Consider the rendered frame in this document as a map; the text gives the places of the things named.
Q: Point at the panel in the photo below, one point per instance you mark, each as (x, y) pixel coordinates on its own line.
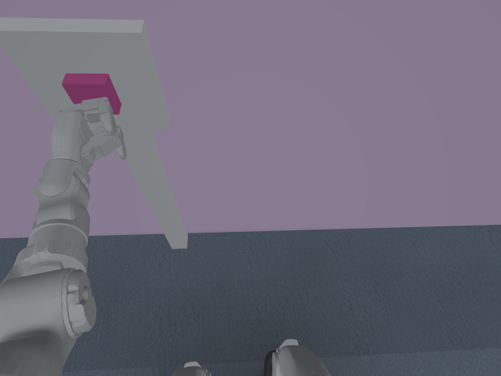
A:
(43, 50)

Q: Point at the robot left hand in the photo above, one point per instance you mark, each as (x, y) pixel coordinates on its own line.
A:
(72, 138)

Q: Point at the robot left upper arm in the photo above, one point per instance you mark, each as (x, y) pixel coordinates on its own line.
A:
(41, 317)

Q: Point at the robot left forearm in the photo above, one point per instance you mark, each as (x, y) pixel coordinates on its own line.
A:
(59, 236)

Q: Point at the robot right thigh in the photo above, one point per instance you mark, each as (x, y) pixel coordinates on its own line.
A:
(296, 360)

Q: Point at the button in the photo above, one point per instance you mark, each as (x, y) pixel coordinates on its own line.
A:
(90, 86)

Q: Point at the robot left shin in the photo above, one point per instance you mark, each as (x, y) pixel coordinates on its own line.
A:
(192, 363)

